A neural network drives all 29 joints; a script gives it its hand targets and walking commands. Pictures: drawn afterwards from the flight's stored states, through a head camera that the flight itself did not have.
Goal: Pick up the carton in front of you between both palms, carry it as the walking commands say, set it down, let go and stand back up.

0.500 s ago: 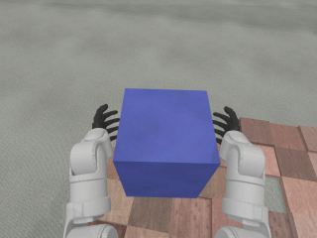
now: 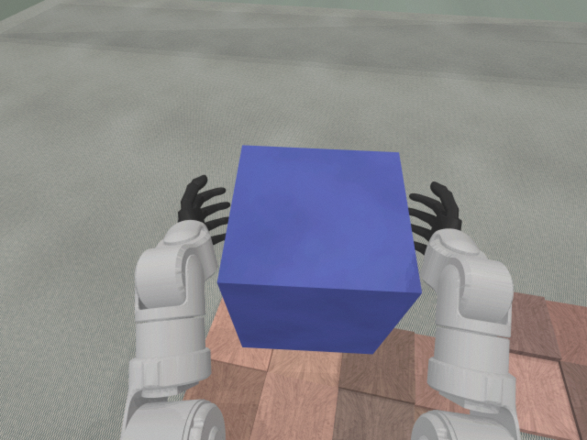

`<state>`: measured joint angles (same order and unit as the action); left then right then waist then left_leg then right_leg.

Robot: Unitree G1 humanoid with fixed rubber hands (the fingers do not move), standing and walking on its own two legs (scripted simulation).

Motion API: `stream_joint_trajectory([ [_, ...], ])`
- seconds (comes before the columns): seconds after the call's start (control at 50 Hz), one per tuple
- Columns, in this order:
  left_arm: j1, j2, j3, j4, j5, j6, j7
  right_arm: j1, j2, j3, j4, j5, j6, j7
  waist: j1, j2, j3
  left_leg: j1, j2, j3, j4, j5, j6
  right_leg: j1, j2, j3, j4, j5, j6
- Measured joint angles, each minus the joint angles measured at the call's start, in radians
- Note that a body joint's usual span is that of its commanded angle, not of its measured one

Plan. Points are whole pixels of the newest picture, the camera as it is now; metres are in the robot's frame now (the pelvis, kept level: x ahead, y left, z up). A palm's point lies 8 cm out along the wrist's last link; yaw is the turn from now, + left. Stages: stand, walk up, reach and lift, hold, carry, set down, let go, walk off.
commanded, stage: carry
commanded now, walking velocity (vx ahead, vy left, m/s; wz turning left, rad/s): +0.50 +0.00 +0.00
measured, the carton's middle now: (313, 258) +0.36 +0.00 +0.05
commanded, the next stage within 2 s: none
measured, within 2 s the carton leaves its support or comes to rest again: neither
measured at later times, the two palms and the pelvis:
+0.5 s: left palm (244, 108) +0.64 +0.13 +0.13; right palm (418, 119) +0.60 -0.17 +0.14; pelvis +0.29 +0.01 +0.04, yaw -2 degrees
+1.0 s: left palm (256, 42) +0.92 +0.14 +0.14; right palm (389, 42) +0.94 -0.17 +0.14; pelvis +0.60 -0.01 +0.03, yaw -1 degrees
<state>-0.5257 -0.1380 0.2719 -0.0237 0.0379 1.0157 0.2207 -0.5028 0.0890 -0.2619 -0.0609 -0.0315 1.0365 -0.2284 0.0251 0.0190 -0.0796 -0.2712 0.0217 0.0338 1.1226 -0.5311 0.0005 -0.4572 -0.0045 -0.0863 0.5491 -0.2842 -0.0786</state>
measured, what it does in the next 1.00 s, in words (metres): walks ahead: left foot, then right foot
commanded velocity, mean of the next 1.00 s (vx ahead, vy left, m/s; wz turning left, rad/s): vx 0.50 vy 0.00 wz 0.00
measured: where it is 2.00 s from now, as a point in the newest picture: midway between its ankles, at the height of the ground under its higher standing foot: (325, 227)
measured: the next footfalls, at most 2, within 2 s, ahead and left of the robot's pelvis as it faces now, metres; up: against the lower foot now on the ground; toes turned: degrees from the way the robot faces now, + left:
left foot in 0.26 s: +0.29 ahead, +0.11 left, +0.02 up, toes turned +4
right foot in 0.62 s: +0.52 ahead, -0.12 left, +0.02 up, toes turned -7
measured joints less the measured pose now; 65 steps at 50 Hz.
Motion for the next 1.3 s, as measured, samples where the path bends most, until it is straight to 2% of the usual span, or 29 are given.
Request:
stream_joint_trajectory([
  [0.04, 0.012, -0.015, -0.003, -0.01, -0.01, 0.017, -0.002, -0.009, 0.0, -0.025, 0.019, -0.003, 0.003, 0.003, 0.019, 0.0, 0.015, -0.138, -0.02, -0.014, 0.155, 0.018, 0.013, 0.02, 0.008, 0.001, 0.0, -0.034, -0.017],
  [0.08, 0.034, -0.025, 0.002, -0.032, -0.013, 0.025, -0.005, -0.012, 0.017, -0.044, 0.025, -0.012, 0.002, 0.01, 0.027, -0.003, 0.029, -0.251, -0.021, 0.0, 0.165, 0.042, 0.021, 0.06, 0.008, 0.007, -0.035, -0.055, -0.017],
  [0.12, 0.054, -0.033, 0.009, -0.054, -0.012, 0.022, -0.007, -0.006, 0.035, -0.051, 0.02, -0.021, -0.006, 0.018, 0.03, -0.008, 0.039, -0.329, -0.014, 0.017, 0.07, 0.046, 0.023, 0.103, 0.005, 0.012, -0.072, -0.067, -0.013],
  [0.2, 0.073, -0.038, 0.008, -0.084, -0.01, 0.004, -0.015, 0.018, 0.053, -0.046, -0.006, -0.035, -0.034, 0.027, 0.03, -0.018, 0.044, -0.372, 0.0, 0.046, -0.251, 0.114, 0.021, 0.194, -0.002, 0.018, -0.114, -0.117, 0.002],
  [0.26, 0.078, -0.027, 0.003, -0.105, -0.01, 0.003, -0.02, 0.018, 0.056, -0.034, -0.012, -0.033, -0.045, 0.031, 0.004, -0.039, 0.039, -0.299, -0.014, 0.097, -0.467, 0.253, 0.028, 0.253, -0.023, 0.025, -0.068, -0.203, 0.029],
  [0.28, 0.079, -0.015, 0.003, -0.111, -0.012, 0.002, -0.023, 0.012, 0.06, -0.028, -0.005, -0.029, -0.051, 0.03, -0.011, -0.058, 0.04, -0.272, -0.027, 0.112, -0.479, 0.329, 0.046, 0.254, -0.043, 0.028, -0.008, -0.24, 0.039],
  [0.3, 0.081, -0.003, 0.007, -0.115, -0.013, 0.001, -0.023, 0.001, 0.062, -0.017, 0.004, -0.027, -0.052, 0.027, -0.028, -0.056, 0.038, -0.255, -0.028, 0.12, -0.473, 0.402, 0.072, 0.224, -0.051, 0.032, 0.099, -0.222, 0.048],
  [0.36, 0.073, 0.026, 0.022, -0.079, -0.001, -0.006, -0.017, 0.003, 0.071, 0.01, 0.012, -0.015, -0.037, 0.02, -0.079, -0.039, 0.032, -0.201, -0.031, 0.11, -0.453, 0.312, 0.096, 0.065, -0.016, 0.084, 0.507, -0.202, 0.047],
  [0.4, 0.063, 0.023, 0.041, -0.046, 0.016, -0.004, -0.018, 0.023, 0.076, 0.018, 0.01, -0.005, -0.018, 0.024, -0.101, -0.034, 0.022, -0.148, -0.028, 0.1, -0.496, 0.28, 0.087, -0.03, -0.007, 0.079, 0.628, -0.17, 0.048],
  [0.44, 0.059, 0.01, 0.051, -0.021, 0.034, -0.003, -0.023, 0.038, 0.077, 0.013, 0.015, -0.01, -0.011, 0.022, -0.114, -0.025, 0.014, -0.09, -0.018, 0.091, -0.555, 0.304, 0.077, -0.092, -0.012, 0.063, 0.596, -0.135, 0.054],
  [0.5, 0.064, -0.007, 0.059, -0.003, 0.059, -0.011, -0.03, 0.044, 0.077, 0.004, 0.03, -0.013, -0.012, 0.025, -0.117, -0.02, 0.003, -0.001, -0.006, 0.082, -0.628, 0.258, 0.059, -0.131, -0.023, 0.045, 0.389, -0.085, 0.065],
  [0.58, 0.069, -0.004, 0.051, -0.005, 0.069, -0.029, -0.031, 0.027, 0.076, 0.0, 0.044, -0.02, -0.027, 0.033, -0.103, -0.019, -0.009, 0.097, 0.008, 0.076, -0.657, 0.192, 0.026, -0.111, -0.02, 0.014, 0.094, 0.08, 0.061],
  [0.62, 0.063, 0.001, 0.045, 0.009, 0.069, -0.036, -0.03, 0.02, 0.071, 0.001, 0.05, -0.028, -0.03, 0.036, -0.086, -0.011, -0.015, 0.127, 0.025, 0.071, -0.603, 0.124, 0.009, -0.061, -0.003, -0.017, -0.019, 0.174, 0.039],
  [0.64, 0.058, -0.004, 0.04, 0.027, 0.069, -0.046, -0.03, 0.02, 0.058, 0.001, 0.057, -0.032, -0.034, 0.037, -0.072, 0.016, -0.013, 0.117, 0.054, 0.062, -0.529, 0.09, 0.005, -0.048, 0.016, -0.039, 0.0, 0.181, 0.006],
  [0.66, 0.051, -0.01, 0.03, 0.046, 0.07, -0.05, -0.029, 0.025, 0.045, -0.005, 0.064, -0.036, -0.038, 0.037, -0.055, 0.026, -0.01, 0.078, 0.063, 0.041, -0.404, 0.111, 0.002, -0.04, 0.025, -0.052, 0.031, 0.148, -0.024],
  [0.7, 0.045, -0.027, 0.02, 0.067, 0.066, -0.042, -0.029, 0.038, 0.029, -0.02, 0.081, -0.04, -0.045, 0.038, -0.017, 0.008, -0.006, -0.039, 0.021, -0.007, -0.113, 0.084, 0.009, -0.02, 0.024, -0.05, 0.058, 0.077, -0.089],
  [0.72, 0.052, -0.034, 0.018, 0.066, 0.06, -0.036, -0.032, 0.042, 0.028, -0.03, 0.087, -0.04, -0.048, 0.039, -0.002, 0.0, -0.003, -0.097, 0.001, -0.014, -0.005, 0.076, 0.017, -0.003, 0.021, -0.046, 0.053, 0.057, -0.112],
  [0.76, 0.076, -0.042, 0.012, 0.046, 0.042, -0.031, -0.039, 0.044, 0.037, -0.049, 0.092, -0.043, -0.054, 0.043, 0.019, -0.005, 0.005, -0.197, -0.016, -0.007, 0.086, 0.088, 0.028, 0.038, 0.016, -0.041, 0.022, 0.042, -0.124],
  [0.82, 0.096, -0.041, 0.005, 0.004, 0.018, -0.037, -0.036, 0.042, 0.05, -0.055, 0.071, -0.048, -0.069, 0.04, 0.039, -0.005, 0.022, -0.307, -0.01, 0.004, 0.017, 0.122, 0.026, 0.104, 0.012, -0.037, -0.026, 0.02, -0.126],
  [0.94, 0.081, -0.029, -0.023, -0.031, -0.004, -0.049, -0.021, 0.046, 0.046, -0.046, 0.017, -0.06, -0.09, 0.022, 0.059, -0.003, 0.013, -0.39, 0.019, 0.008, -0.298, 0.276, 0.024, 0.23, 0.013, -0.029, -0.052, -0.078, -0.156],
  [1.0, 0.074, -0.031, -0.025, -0.015, 0.011, -0.035, -0.02, 0.047, 0.04, -0.049, 0.032, -0.067, -0.079, 0.023, 0.044, -0.012, -0.009, -0.328, 0.002, 0.048, -0.5, 0.368, 0.034, 0.298, -0.002, -0.024, -0.014, -0.164, -0.131],
  [1.02, 0.072, -0.027, -0.022, -0.01, 0.016, -0.028, -0.023, 0.041, 0.042, -0.048, 0.047, -0.068, -0.076, 0.025, 0.034, -0.018, -0.016, -0.3, -0.008, 0.061, -0.535, 0.402, 0.051, 0.304, -0.015, -0.025, 0.035, -0.201, -0.112],
  [1.04, 0.072, -0.014, -0.018, -0.003, 0.02, -0.026, -0.026, 0.034, 0.048, -0.044, 0.068, -0.068, -0.079, 0.027, 0.018, -0.032, -0.018, -0.3, -0.018, 0.072, -0.498, 0.4, 0.064, 0.275, -0.032, -0.013, 0.141, -0.204, -0.083],
  [1.06, 0.076, 0.001, -0.012, 0.006, 0.022, -0.025, -0.028, 0.029, 0.057, -0.035, 0.085, -0.069, -0.078, 0.028, -0.004, -0.036, -0.016, -0.298, -0.023, 0.075, -0.461, 0.372, 0.068, 0.224, -0.024, 0.023, 0.284, -0.185, -0.047],
  [1.1, 0.085, 0.017, 0.004, 0.029, 0.023, -0.027, -0.03, 0.042, 0.072, -0.018, 0.095, -0.058, -0.064, 0.032, -0.04, -0.033, -0.007, -0.267, -0.028, 0.071, -0.449, 0.32, 0.071, 0.11, 0.009, 0.076, 0.536, -0.186, -0.006],
  [1.14, 0.095, 0.011, 0.022, 0.043, 0.031, -0.028, -0.035, 0.075, 0.082, -0.01, 0.083, -0.041, -0.051, 0.042, -0.062, -0.033, 0.003, -0.216, -0.032, 0.066, -0.49, 0.309, 0.063, 0.016, 0.016, 0.084, 0.623, -0.156, 0.017],
  [1.2, 0.105, -0.004, 0.032, 0.04, 0.043, -0.04, -0.041, 0.105, 0.088, -0.009, 0.059, -0.024, -0.055, 0.049, -0.075, -0.037, 0.021, -0.136, -0.035, 0.063, -0.565, 0.299, 0.064, -0.086, -0.005, 0.081, 0.544, -0.11, 0.041],
  [1.3, 0.115, -0.005, 0.02, -0.01, 0.04, -0.072, -0.032, 0.097, 0.081, 0.005, 0.026, -0.004, -0.085, 0.047, -0.082, -0.04, 0.034, -0.022, -0.038, 0.061, -0.647, 0.263, 0.059, -0.163, -0.035, 0.071, 0.274, 0.027, 0.072],
])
